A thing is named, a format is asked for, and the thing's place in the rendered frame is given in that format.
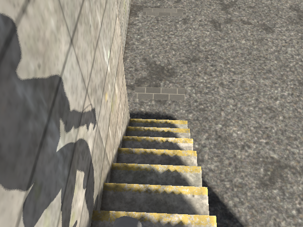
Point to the stairs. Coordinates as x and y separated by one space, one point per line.
156 178

